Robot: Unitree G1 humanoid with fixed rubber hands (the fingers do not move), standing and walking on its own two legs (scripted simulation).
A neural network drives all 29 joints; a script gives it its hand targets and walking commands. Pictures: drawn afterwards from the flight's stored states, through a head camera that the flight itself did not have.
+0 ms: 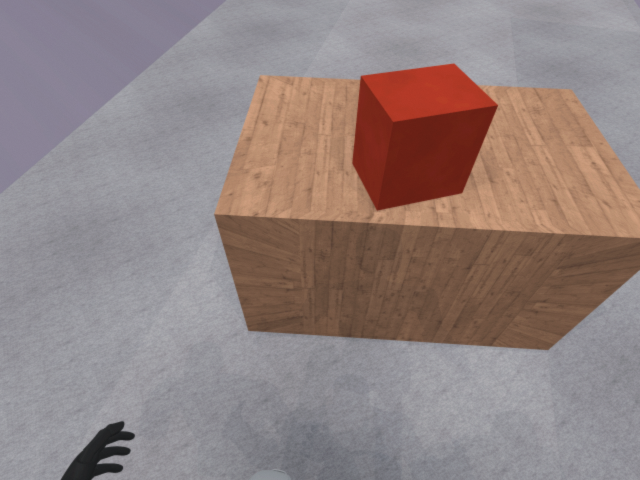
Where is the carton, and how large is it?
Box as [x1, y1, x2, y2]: [352, 64, 497, 210]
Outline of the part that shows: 454,64 446,64 361,76 352,163 377,210 462,192 497,105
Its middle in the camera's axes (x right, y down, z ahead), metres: +0.21 -0.23 +0.86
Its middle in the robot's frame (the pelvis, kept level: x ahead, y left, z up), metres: +0.80 -0.17 -0.05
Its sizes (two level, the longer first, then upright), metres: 0.219 0.174 0.233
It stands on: a pedestal, 0.58 m high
